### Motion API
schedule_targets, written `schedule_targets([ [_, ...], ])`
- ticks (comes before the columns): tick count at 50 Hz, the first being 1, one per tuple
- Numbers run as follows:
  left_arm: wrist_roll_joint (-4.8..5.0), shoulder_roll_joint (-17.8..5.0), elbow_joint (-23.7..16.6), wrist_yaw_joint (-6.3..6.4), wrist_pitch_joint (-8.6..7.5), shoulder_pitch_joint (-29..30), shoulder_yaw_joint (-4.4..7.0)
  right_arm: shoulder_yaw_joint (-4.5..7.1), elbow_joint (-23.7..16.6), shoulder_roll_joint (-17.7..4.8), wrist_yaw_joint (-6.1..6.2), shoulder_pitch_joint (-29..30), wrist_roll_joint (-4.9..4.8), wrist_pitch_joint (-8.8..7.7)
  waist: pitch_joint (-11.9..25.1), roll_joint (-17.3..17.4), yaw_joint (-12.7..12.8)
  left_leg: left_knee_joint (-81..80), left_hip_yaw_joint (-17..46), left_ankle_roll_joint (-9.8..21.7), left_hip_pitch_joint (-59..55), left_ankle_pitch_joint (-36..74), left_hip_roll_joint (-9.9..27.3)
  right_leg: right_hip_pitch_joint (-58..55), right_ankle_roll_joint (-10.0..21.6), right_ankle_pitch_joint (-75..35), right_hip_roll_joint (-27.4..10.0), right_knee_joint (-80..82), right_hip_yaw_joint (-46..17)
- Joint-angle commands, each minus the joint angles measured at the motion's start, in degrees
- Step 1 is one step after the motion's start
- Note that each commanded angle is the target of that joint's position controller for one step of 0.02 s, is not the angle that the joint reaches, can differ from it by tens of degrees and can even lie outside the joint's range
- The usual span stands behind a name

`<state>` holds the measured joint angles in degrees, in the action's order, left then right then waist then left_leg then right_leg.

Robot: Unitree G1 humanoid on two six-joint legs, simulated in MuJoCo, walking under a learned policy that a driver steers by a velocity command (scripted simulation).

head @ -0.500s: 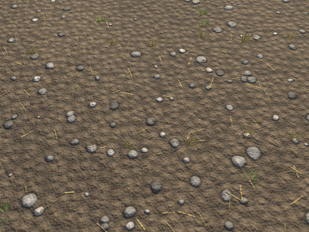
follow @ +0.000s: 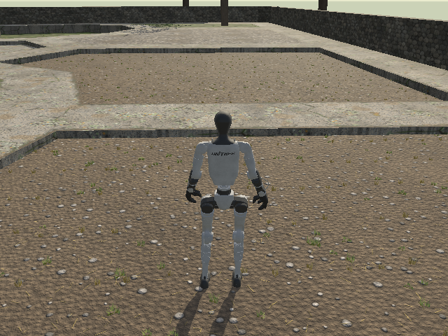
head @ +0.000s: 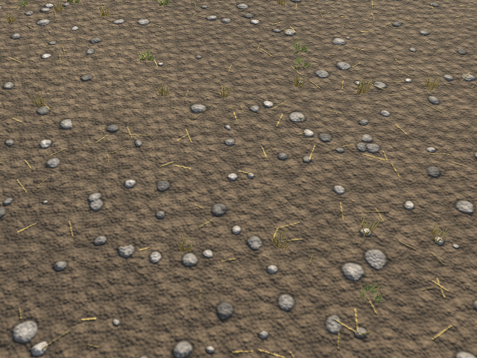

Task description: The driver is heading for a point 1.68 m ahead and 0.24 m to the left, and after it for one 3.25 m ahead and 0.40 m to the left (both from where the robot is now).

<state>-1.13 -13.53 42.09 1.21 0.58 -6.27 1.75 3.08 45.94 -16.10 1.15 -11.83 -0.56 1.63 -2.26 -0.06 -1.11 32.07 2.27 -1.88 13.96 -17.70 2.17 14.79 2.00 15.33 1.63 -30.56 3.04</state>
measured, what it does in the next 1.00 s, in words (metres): steps on the spot: left foot, then right foot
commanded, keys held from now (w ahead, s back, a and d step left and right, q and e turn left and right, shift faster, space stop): q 0.38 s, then no key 0.28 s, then e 0.34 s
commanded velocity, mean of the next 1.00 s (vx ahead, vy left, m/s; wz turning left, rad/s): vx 0.00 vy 0.00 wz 0.19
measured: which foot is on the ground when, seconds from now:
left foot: down 0.00-0.14, up 0.16-0.42, down 0.44-1.00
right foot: down 0.00-0.44, up 0.46-0.80, down 0.82-1.00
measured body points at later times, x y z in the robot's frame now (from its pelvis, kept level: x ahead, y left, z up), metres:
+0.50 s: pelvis -0.02 +0.05 -0.01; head +0.01 +0.09 +0.44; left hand +0.02 +0.37 -0.13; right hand +0.22 -0.16 -0.09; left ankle -0.05 +0.15 -0.73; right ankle +0.00 -0.09 -0.70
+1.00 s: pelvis -0.02 +0.06 -0.01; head +0.01 +0.06 +0.44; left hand +0.04 +0.37 -0.11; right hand +0.18 -0.18 -0.11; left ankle -0.04 +0.15 -0.73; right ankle +0.02 -0.08 -0.73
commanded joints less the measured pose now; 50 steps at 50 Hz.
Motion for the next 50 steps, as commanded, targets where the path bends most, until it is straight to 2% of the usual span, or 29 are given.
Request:
schedule_targets([
  [1, 0.25, -7.81, -3.69, 1.42, 0.17, -0.12, 3.43, 2.50, -4.95, -9.43, 0.39, 3.84, 0.04, -1.20, 3.31, 8.20, 2.44, -7.09, 10.55, 7.05, 6.16, 14.04, 5.73, -4.66, 0.19, -3.17, -1.98, -1.48, -0.74],
  [4, 0.35, -6.68, -4.43, 1.42, 0.86, -1.02, 3.95, 2.68, -6.02, -9.69, 0.66, 2.87, 0.18, -1.39, 3.52, 8.48, 2.02, -6.98, 14.58, 8.34, 8.17, 10.79, 6.07, -3.90, 0.91, -1.38, -1.98, -2.88, -1.07],
  [6, 0.29, -7.35, -4.35, 1.18, 0.65, -2.83, 4.57, 2.57, -7.30, -9.09, 0.85, 3.74, -0.03, -1.11, 3.94, 5.18, 2.61, -3.32, 12.66, 6.86, 11.67, 8.14, 3.75, -6.20, 2.29, -0.55, -4.58, 0.52, -2.82],
  [7, 0.14, -8.56, -3.86, 1.13, 0.57, -4.90, 5.06, 2.33, -8.15, -8.00, 0.92, 4.62, -0.25, -0.91, 4.06, 0.76, 3.23, 1.95, 8.72, 4.72, 15.14, 5.53, 1.20, -8.49, 4.10, -0.76, -8.55, 4.67, -5.87],
  [8, -0.07, -10.83, -3.23, 1.10, 0.41, -6.90, 5.64, 2.01, -8.76, -6.46, 0.86, 4.18, -0.56, -0.55, 4.88, -6.93, 3.21, 11.16, 2.10, 2.06, 17.55, 1.20, -2.34, -10.05, 8.32, -3.73, -17.14, 10.96, -13.58],
  [9, -0.40, -11.41, -3.75, 1.25, -0.15, -5.82, 5.55, 2.17, -9.64, -6.53, 0.58, 4.26, -0.15, -0.21, 5.37, -12.94, 3.03, 23.76, -1.15, 0.31, 20.39, -15.34, -1.60, -9.68, 13.99, -11.25, -26.12, 14.23, -21.22],
  [10, -0.69, -10.48, -4.36, 1.44, -0.89, -6.16, 4.91, 3.18, -9.91, -8.67, 0.30, 4.93, -0.04, 0.23, 5.24, -8.24, 3.34, 34.67, 1.15, -0.48, 22.67, -19.09, 0.50, -8.92, 16.98, -16.74, -29.12, 15.03, -22.87],
  [11, -0.65, -10.36, -5.07, 1.63, -1.37, -3.44, 4.67, 3.55, -9.50, -8.41, 0.11, 4.02, -0.64, 0.82, 4.66, -4.26, 1.59, 38.23, 2.41, -0.78, 22.49, -17.06, 1.72, -7.49, 15.86, -17.51, -27.50, 14.62, -18.74],
  [12, -0.11, -11.02, -5.40, 1.63, -1.65, -0.34, 4.85, 3.20, -9.13, -6.98, 0.05, 3.03, -0.93, 1.41, 3.28, -3.77, 0.21, 35.07, 2.37, -0.99, 21.84, -13.58, 3.05, -6.04, 13.21, -15.50, -24.44, 14.86, -13.17],
  [15, 0.04, -12.20, -4.80, 1.84, -1.11, 0.30, 5.29, 2.08, -9.96, -4.35, -0.88, 4.74, -0.55, 1.94, 3.55, -6.06, 1.44, 23.83, -2.71, -1.58, 14.34, -7.90, 2.86, -3.77, 9.69, -16.10, -18.49, 13.18, -1.20],
  [18, 1.07, -13.68, -3.78, 1.45, -0.36, -2.38, 5.85, 2.09, -11.99, -4.84, -2.35, 5.82, -0.83, 1.92, 6.55, -7.87, 2.67, 12.66, -6.14, -0.52, 8.75, -6.22, 1.00, -6.95, 9.27, -19.73, -19.89, 10.03, 1.19],
  [20, 2.45, -13.81, -3.11, 0.95, 0.02, -2.24, 5.85, 2.59, -11.30, -5.24, -2.65, 2.25, -0.63, 2.24, 7.82, -7.61, 0.60, 1.30, -8.48, 1.66, 1.68, 1.42, -1.23, -5.84, 6.57, -17.83, -20.11, 5.52, 2.65],
  [21, 2.61, -12.04, -1.83, 0.56, 0.09, -4.48, 5.34, 3.27, -10.24, -6.64, -2.13, -0.65, -0.33, 2.31, 7.92, -5.42, -0.06, -4.56, -7.53, 3.49, -4.64, 5.94, -2.86, -2.14, 3.49, -13.50, -18.37, 1.00, 4.49],
  [22, 1.12, -8.98, -1.36, -0.04, 0.06, -6.33, 4.39, 4.60, -10.04, -11.20, -1.26, -3.02, -0.24, 2.10, 7.77, 5.37, 0.13, -8.69, 3.04, 6.63, -13.49, 23.58, 3.29, 7.84, -1.47, -1.48, -13.54, -11.05, 9.03],
  [23, -1.15, -6.48, -5.13, 0.00, -0.08, -3.36, 3.06, 5.13, -12.40, -16.93, -0.56, -2.36, 1.32, 1.41, 7.13, 19.80, 0.30, -10.66, 25.47, 18.20, -15.41, 39.10, 20.22, 24.02, -6.89, 24.33, -5.54, -26.55, 8.43],
  [24, 0.17, -9.97, -5.23, 0.45, -0.05, 0.78, 4.13, 4.24, -12.36, -14.08, -1.20, -3.61, 2.72, -0.19, 11.64, 10.69, -3.75, -11.02, 24.77, 23.88, -11.89, 40.05, 22.05, 22.96, -7.09, 25.66, -5.21, -36.68, -2.15],
  [25, 1.83, -10.19, -5.43, 0.73, 0.34, 0.91, 4.34, 3.82, -11.67, -13.27, -1.40, -1.56, 2.86, -1.31, 9.52, 10.08, -2.06, -12.40, 20.05, 22.10, -9.15, 31.72, 19.32, 23.87, -6.34, 21.32, -5.57, -38.18, -3.64],
  [26, 1.77, -10.26, -4.09, 1.20, 0.62, 0.18, 4.55, 3.48, -11.44, -11.65, -1.23, 1.69, 1.86, -1.90, 6.99, 7.98, -0.57, -12.89, 16.10, 18.25, -7.56, 24.30, 15.31, 23.89, -5.70, 16.50, -6.32, -37.00, -4.57],
  [27, 0.97, -10.76, -3.09, 1.70, 0.85, -0.44, 4.84, 2.62, -11.39, -9.17, -0.84, 4.81, 1.02, -1.99, 5.95, 6.73, 0.72, -12.77, 13.83, 15.67, -6.40, 23.20, 13.45, 23.43, -5.67, 11.91, -6.65, -35.61, -5.41],
  [30, 0.84, -9.10, -0.99, 1.52, 0.95, -4.62, 4.59, 0.95, -11.02, -5.41, -0.13, 6.82, 1.31, -2.53, 8.08, 6.28, 3.15, -12.91, 8.13, 14.49, -4.29, 29.81, 10.32, 15.68, -6.36, 3.69, -5.51, -33.21, -5.28],
  [35, 1.07, -5.84, -0.40, 0.75, 0.91, -2.44, 2.68, 0.32, -8.28, -4.00, 0.08, 5.95, 1.77, -2.50, 6.87, 6.89, 1.10, -13.76, 6.25, 14.27, -4.93, 21.23, 9.39, 6.90, -6.80, 3.78, -6.36, -13.03, -5.06],
  [37, 1.45, -7.03, -0.32, 0.41, 0.90, -2.09, 2.71, 0.43, -6.67, -4.77, -0.29, 5.11, 2.10, -2.45, 5.04, 7.65, 0.12, -14.17, 6.99, 14.68, -3.50, 16.70, 10.00, 3.85, -6.51, 5.34, -5.88, -8.59, -3.83],
  [39, 1.79, -8.48, -0.64, 0.29, 0.70, -2.19, 2.98, 0.95, -6.05, -6.68, -0.23, 6.05, 1.47, -2.11, 3.08, 6.99, 0.88, -12.89, 7.67, 14.25, -3.01, 14.54, 10.23, 2.68, -5.46, 2.88, -4.90, -3.11, -2.55],
  [41, 1.16, -9.83, -0.99, 0.21, 0.29, -2.54, 3.04, 1.44, -4.89, -7.63, 0.24, 4.08, 0.77, -1.85, 2.78, 4.37, 1.43, -10.72, 6.64, 11.45, -3.66, 14.36, 9.03, 0.00, -3.72, -9.10, -5.11, 3.98, -3.40],
  [42, 0.95, -12.03, -1.62, 0.32, 0.15, -2.58, 3.42, 1.58, -4.87, -7.43, 0.61, 3.06, 1.21, -1.97, 3.94, 1.66, 0.59, -7.97, 4.83, 9.33, -3.68, 12.05, 7.16, -1.34, -2.47, -20.77, -7.32, 2.40, -6.36],
  [43, 1.66, -14.44, -1.08, 0.36, 0.16, -2.53, 4.24, 1.98, -5.48, -7.48, 0.83, 1.62, 1.78, -2.07, 4.76, -4.50, -1.85, -6.69, 0.86, 7.40, -2.76, 9.50, 3.04, -1.10, -0.35, -25.48, -7.88, -0.70, -7.93],
  [44, 2.39, -12.69, -1.26, 0.21, 0.19, -2.91, 4.24, 2.11, -5.77, -7.41, 1.18, 3.44, 2.11, -1.94, 5.65, -5.60, -0.40, -4.11, -2.33, 5.95, -4.05, 8.59, 1.08, 0.94, 1.35, -22.83, -8.11, -0.03, -9.67],
  [45, 2.26, -11.50, -1.54, 0.24, 0.18, -2.77, 4.04, 2.26, -6.15, -6.62, 1.46, 4.59, 1.82, -1.61, 5.54, -6.35, -0.22, -1.93, -4.38, 5.30, -4.13, 7.84, 0.04, 2.81, 2.12, -19.63, -8.72, 1.12, -11.75],
  [50, 1.63, -11.68, -4.10, 0.69, -0.08, -2.80, 4.33, 2.96, -7.36, -4.27, 1.68, 3.73, 1.48, 0.02, 5.53, -6.24, -0.27, 0.69, -3.79, 6.45, -3.88, 3.63, 0.57, 9.69, 4.29, -10.49, -9.03, 1.02, -18.43],
])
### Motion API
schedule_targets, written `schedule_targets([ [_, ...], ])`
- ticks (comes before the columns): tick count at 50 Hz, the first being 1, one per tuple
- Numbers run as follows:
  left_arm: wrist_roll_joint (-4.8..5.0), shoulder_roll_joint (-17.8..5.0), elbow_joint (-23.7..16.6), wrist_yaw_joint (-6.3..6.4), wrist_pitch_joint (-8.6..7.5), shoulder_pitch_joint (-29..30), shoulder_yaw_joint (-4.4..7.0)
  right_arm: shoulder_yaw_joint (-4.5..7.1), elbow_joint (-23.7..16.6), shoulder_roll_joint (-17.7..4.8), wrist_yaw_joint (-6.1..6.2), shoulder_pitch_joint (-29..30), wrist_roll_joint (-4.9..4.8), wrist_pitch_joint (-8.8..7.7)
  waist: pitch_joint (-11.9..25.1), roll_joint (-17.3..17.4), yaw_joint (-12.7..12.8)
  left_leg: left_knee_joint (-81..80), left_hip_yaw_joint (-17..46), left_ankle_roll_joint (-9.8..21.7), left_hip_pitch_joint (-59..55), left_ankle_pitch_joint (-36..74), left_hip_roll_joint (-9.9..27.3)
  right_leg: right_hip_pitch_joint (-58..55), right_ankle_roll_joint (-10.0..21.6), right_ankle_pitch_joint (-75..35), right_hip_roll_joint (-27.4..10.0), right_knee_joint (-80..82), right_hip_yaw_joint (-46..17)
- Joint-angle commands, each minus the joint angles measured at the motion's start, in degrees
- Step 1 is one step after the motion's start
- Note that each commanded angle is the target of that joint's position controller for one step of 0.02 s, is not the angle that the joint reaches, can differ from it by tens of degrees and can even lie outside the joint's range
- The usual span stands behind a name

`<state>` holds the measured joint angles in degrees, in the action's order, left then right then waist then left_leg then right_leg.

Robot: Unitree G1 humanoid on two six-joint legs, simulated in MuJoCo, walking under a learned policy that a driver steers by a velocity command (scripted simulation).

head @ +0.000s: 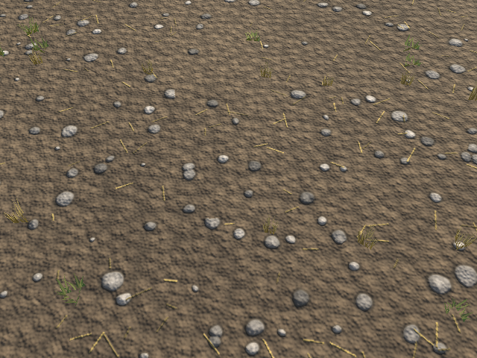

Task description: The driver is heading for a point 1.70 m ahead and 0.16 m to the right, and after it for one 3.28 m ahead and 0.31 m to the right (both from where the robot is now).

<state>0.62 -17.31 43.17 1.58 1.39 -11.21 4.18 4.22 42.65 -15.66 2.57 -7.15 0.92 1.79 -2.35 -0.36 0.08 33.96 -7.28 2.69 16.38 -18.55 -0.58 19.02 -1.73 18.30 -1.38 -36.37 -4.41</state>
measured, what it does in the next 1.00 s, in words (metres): walks ahead: right foot, then left foot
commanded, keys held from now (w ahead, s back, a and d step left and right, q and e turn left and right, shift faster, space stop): e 0.20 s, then w+e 0.08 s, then w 0.20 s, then w+q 0.52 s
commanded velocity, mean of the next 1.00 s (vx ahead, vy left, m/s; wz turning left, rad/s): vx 0.28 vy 0.00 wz -0.07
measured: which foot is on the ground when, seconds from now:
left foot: down 0.00-0.32, up 0.34-0.84, down 0.86-1.00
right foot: down 0.00-0.04, up 0.06-0.30, down 0.32-0.84, up 0.86-1.00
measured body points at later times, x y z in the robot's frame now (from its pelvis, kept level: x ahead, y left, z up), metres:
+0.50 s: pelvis +0.04 -0.08 +0.02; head +0.05 -0.11 +0.47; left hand +0.18 +0.16 -0.08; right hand +0.11 -0.39 -0.10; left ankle +0.10 +0.07 -0.64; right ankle -0.03 -0.15 -0.73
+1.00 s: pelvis +0.30 -0.09 +0.01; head +0.34 -0.10 +0.45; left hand +0.43 +0.17 -0.10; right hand +0.42 -0.38 -0.10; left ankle +0.36 -0.03 -0.73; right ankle +0.19 -0.23 -0.63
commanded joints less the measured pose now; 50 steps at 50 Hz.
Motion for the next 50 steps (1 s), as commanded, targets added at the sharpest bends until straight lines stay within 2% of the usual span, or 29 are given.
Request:
schedule_targets([
  [1, -0.03, -7.48, -6.00, 0.38, -0.77, 2.82, 1.80, 2.13, -3.92, -5.21, 0.19, -2.15, 0.08, -0.24, 5.75, -4.00, -1.92, -3.39, 6.99, 2.81, -7.76, 4.31, 5.12, 7.79, 7.01, -11.92, -4.67, 4.48, -9.50],
  [2, 0.18, -6.48, -6.86, 0.41, -0.53, 3.53, 1.57, 2.57, -3.40, -6.39, 0.23, -4.19, 0.22, -0.37, 6.05, 0.19, -2.45, -7.53, 10.10, 4.84, -10.00, 5.54, 9.56, 10.91, 4.92, -9.46, -2.28, -0.75, -5.40],
  [3, 0.36, -5.00, -7.47, 0.20, -0.09, 3.11, 1.29, 3.10, -2.90, -8.49, 0.29, -5.12, 0.36, -0.66, 6.23, 7.52, -1.95, -12.97, 16.51, 8.87, -11.10, 10.20, 17.99, 13.00, 2.23, -4.91, 0.95, -9.16, 1.71],
  [4, -0.26, -4.88, -8.38, -0.16, 0.31, 3.68, 1.34, 2.85, -3.59, -8.43, 0.50, -3.89, 0.47, -1.33, 6.46, 12.73, -1.99, -15.70, 23.01, 13.96, -10.77, 18.71, 26.03, 15.86, 0.59, 14.79, -0.33, -20.55, 3.77],
  [5, -0.26, -6.61, -8.95, -0.56, 0.73, 4.74, 2.14, 2.42, -4.18, -8.05, 0.59, -4.21, 0.63, -2.02, 5.77, 7.70, -2.36, -16.51, 24.56, 16.48, -10.65, 24.04, 28.82, 18.57, -0.10, 18.71, -2.40, -29.52, 1.83],
  [6, 0.44, -6.04, -8.85, -0.77, 1.28, 4.31, 2.30, 2.44, -4.85, -8.54, 0.63, -1.94, 0.63, -2.43, 5.00, 4.17, -0.86, -16.16, 21.08, 15.27, -9.99, 24.62, 27.28, 18.94, -0.48, 17.21, -3.79, -31.26, 0.62],
  [10, 0.48, -2.51, -9.31, -1.92, 2.10, 4.78, 0.93, 3.30, -4.64, -10.97, 0.43, 1.28, -0.07, -2.12, 4.31, 6.62, -0.90, -13.85, 3.93, 8.96, -5.70, 24.72, 18.44, 8.60, -0.87, 8.23, -3.53, -16.53, 6.45],
  [13, 1.33, -3.23, -10.49, -3.13, 2.25, 4.84, 1.21, 3.69, -3.55, -12.08, -0.62, -2.44, -1.71, -1.89, 6.67, 7.75, -1.88, -15.18, 2.70, 7.61, -6.27, 5.05, 19.58, 1.79, 1.22, 5.64, -1.32, -6.31, 10.47],
  [15, 1.13, -3.66, -8.10, -3.12, 2.10, -0.75, 1.81, 3.21, -2.57, -10.81, -1.53, -1.96, -2.65, -2.01, 6.09, 6.37, 1.07, -11.41, 0.48, 4.85, -0.18, -7.68, 18.39, -9.02, 3.87, 1.85, 1.85, 3.88, 13.40],
  [16, 1.24, -5.80, -5.35, -2.52, 1.79, -7.08, 2.97, 2.20, -1.87, -7.56, -2.10, -2.90, -2.04, -2.13, 6.72, 1.91, 2.95, -3.15, -2.65, 2.63, 5.91, -11.95, 15.53, -18.18, 6.02, 3.42, 3.26, 7.04, 11.98],
  [17, 1.06, -11.15, -4.19, -1.64, 1.00, -14.48, 4.57, 0.63, -3.45, -3.28, -2.77, 0.19, -0.44, -2.62, 5.90, -12.35, 6.10, 21.16, -7.19, -2.14, 21.01, -17.89, 9.67, -27.21, 11.38, 3.48, -8.84, 13.66, -8.05],
  [18, -0.31, -15.73, -6.95, -2.11, -1.36, -12.52, 4.52, 0.86, -7.63, -4.54, -2.62, 4.38, -1.11, -3.93, 5.21, -15.16, 5.83, 33.82, 2.53, -4.27, 37.13, -19.95, 1.91, -25.03, 23.05, 15.87, -22.36, 24.32, -37.65],
  [19, -0.40, -11.26, -6.70, -2.54, -3.21, -11.34, 3.14, 1.67, -7.88, -8.02, -2.96, 7.82, -3.11, -5.00, 3.21, -7.23, 6.45, 37.32, 8.89, -3.28, 38.49, -15.15, 4.92, -22.74, 23.28, 16.96, -22.92, 27.26, -35.25],
  [20, -0.12, -9.02, -6.23, -2.37, -4.11, -9.01, 2.25, 1.85, -7.55, -8.47, -3.39, 6.25, -3.62, -5.57, 0.36, -8.92, 3.87, 36.37, 9.38, -2.09, 39.63, -8.45, 6.29, -21.25, 20.73, 16.60, -20.97, 26.86, -29.38],
  [22, 0.14, -5.84, -6.69, -1.89, -4.60, -4.04, 1.02, 2.31, -4.33, -9.16, -3.17, 2.37, -1.29, -6.19, -1.02, -5.89, 0.88, 31.17, 9.70, -2.20, 34.87, 2.51, 8.23, -17.45, 15.95, 7.21, -15.18, 26.60, -18.18],
  [23, -0.41, -5.55, -6.90, -1.53, -4.94, -3.74, 0.78, 2.30, -3.29, -8.79, -3.37, 1.50, -1.14, -6.25, -0.68, -6.22, 0.29, 29.70, 9.27, -2.58, 31.80, 6.67, 8.26, -16.07, 14.72, 1.20, -13.18, 27.53, -14.28],
  [26, -0.78, -5.83, -5.83, -0.95, -5.75, -6.56, 0.97, 1.42, -1.86, -6.00, -3.86, 1.20, -1.52, -6.03, 0.84, -3.20, 0.73, 24.13, 8.10, -3.87, 30.75, 14.98, 7.41, -18.88, 13.33, -14.03, -11.11, 28.14, -5.65],
  [29, -0.92, -5.94, -4.41, -0.71, -5.77, -8.96, 1.01, 0.40, -2.44, -3.86, -4.32, 4.25, -2.10, -5.82, -0.18, -3.48, 2.43, 14.94, 7.63, -4.29, 29.13, 20.50, 6.37, -19.14, 11.56, -17.93, -9.71, 29.05, 0.74],
  [33, -0.94, -6.79, -2.62, -0.68, -5.98, -10.98, 1.38, -0.49, -4.23, -3.02, -5.47, 9.16, -2.80, -6.04, -3.90, -4.06, 4.63, 5.20, 6.99, -3.16, 27.33, 23.98, 4.86, -19.50, 11.17, -17.61, -11.21, 31.47, 5.06],
  [37, -0.20, -7.13, -0.91, -0.53, -5.44, -12.41, 1.69, -1.03, -6.37, -2.66, -7.03, 12.58, -2.66, -6.68, -5.38, -3.57, 5.39, -0.84, 5.26, -0.35, 27.15, 20.21, 2.99, -25.28, 10.68, -26.48, -13.35, 28.44, 8.56],
  [40, -0.37, -9.24, -1.03, 0.40, -4.66, -11.38, 2.15, -0.03, -6.78, -4.97, -7.53, 9.13, -2.51, -6.61, 0.36, -7.26, 2.11, -1.00, 0.97, 3.14, 18.18, 12.97, -1.77, -29.08, 8.68, -58.62, -13.51, 17.70, 11.29],
  [42, -0.42, -10.68, -1.52, 1.12, -3.85, -10.02, 2.29, 2.40, -4.20, -9.65, -6.75, -4.72, -2.76, -6.11, 9.13, -7.15, -5.72, -3.44, -0.18, 6.65, -1.55, 12.99, -5.77, -24.41, 6.24, -69.19, -11.57, -1.99, 13.75],
  [43, -0.91, -10.14, -2.51, 1.35, -4.33, -9.85, 1.75, 3.73, -2.69, -12.86, -5.60, -14.21, -2.72, -5.44, 14.56, -3.35, -10.18, -3.17, 9.70, 9.68, -20.85, 12.87, -0.15, -9.43, 4.22, -53.81, -9.88, -17.85, 13.00],
  [44, -2.04, -0.90, -5.03, -0.10, -5.88, -16.68, -1.16, 4.51, -2.48, -17.64, -5.26, -16.21, -2.70, -5.73, 22.00, 13.43, -3.50, -5.43, 43.69, 21.76, -42.76, 2.03, 17.20, 17.31, 0.12, 8.12, 2.66, -41.16, 8.56],
  [45, -0.03, -4.82, -5.29, -1.01, -8.34, -10.41, -0.89, 3.28, -2.70, -13.00, -4.93, -18.09, -2.33, -5.85, 27.13, 8.33, -8.03, -14.71, 55.41, 22.48, -44.59, -3.75, 19.01, 23.41, 0.99, 13.33, 4.39, -48.50, -3.24],
  [46, 2.19, -7.31, -7.65, -1.58, -9.51, -4.30, -0.24, 2.78, -2.76, -11.10, -4.62, -15.19, -2.03, -6.00, 17.66, 5.96, -8.38, -16.74, 46.29, 19.19, -38.20, -1.04, 17.62, 27.95, 2.12, 8.50, 0.94, -47.20, -3.79],
  [47, 1.57, -6.94, -8.49, -1.42, -10.27, -2.42, -0.68, 2.30, -3.63, -9.90, -4.48, -11.09, -2.30, -6.15, 11.84, 0.17, -5.55, -17.45, 39.92, 17.33, -28.21, 3.89, 15.26, 26.26, 2.81, 3.99, -1.68, -41.74, -3.04],
  [48, -0.12, -6.87, -8.41, -1.09, -10.38, -1.57, -0.38, 1.80, -4.45, -8.33, -4.41, -7.35, -2.26, -6.19, 7.32, -2.15, -2.88, -18.57, 35.24, 16.26, -19.16, 9.82, 12.85, 23.25, 2.38, 2.23, -3.21, -36.54, -2.26],
  [50, -1.06, -6.91, -8.41, -1.08, -9.07, -4.05, 0.04, 1.32, -6.01, -7.24, -3.91, -4.01, -1.31, -6.25, 4.68, 0.93, 0.79, -21.50, 30.82, 16.52, -8.89, 16.03, 10.17, 17.42, 1.03, 0.57, -4.77, -32.61, -2.00],
])
Keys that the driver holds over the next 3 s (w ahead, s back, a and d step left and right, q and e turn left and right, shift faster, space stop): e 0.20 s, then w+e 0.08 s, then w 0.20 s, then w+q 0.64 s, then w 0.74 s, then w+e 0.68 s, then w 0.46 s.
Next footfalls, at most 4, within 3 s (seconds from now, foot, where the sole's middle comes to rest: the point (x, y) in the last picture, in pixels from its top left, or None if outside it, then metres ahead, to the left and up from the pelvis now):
0.32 right None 0.01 -0.16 -0.76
0.86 left None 0.40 -0.03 -0.76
1.32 right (338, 286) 0.67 -0.25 -0.76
1.82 left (243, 219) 0.91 0.03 -0.76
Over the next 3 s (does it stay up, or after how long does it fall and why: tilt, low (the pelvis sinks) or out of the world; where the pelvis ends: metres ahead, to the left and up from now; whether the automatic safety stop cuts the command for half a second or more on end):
stays up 1.42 -0.11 0.01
